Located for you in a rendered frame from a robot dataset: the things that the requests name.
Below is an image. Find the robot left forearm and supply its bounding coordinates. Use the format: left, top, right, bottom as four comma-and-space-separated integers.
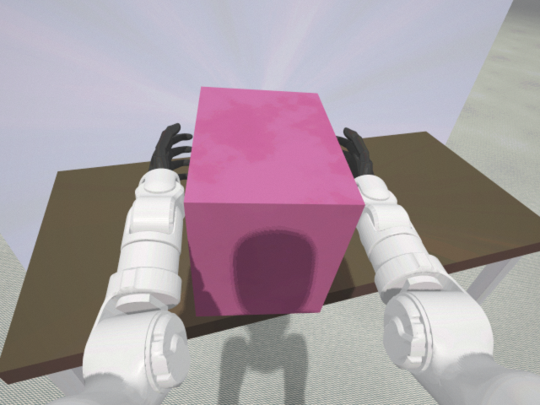
83, 169, 185, 383

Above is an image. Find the table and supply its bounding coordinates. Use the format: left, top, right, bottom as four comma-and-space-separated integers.
0, 132, 540, 397

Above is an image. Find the right robot hand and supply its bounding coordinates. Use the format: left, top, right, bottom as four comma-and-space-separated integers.
336, 127, 374, 179

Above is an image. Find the left robot upper arm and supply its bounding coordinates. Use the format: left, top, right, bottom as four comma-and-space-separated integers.
46, 310, 191, 405

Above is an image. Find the carton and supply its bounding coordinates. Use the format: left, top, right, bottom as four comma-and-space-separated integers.
184, 87, 365, 316

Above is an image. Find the robot right forearm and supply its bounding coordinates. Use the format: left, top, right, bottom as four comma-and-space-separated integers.
354, 175, 494, 351

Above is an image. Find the left robot hand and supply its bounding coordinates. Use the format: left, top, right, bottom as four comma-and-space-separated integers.
148, 123, 192, 181

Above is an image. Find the right robot upper arm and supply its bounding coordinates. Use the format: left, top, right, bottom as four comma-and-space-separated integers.
383, 291, 540, 405

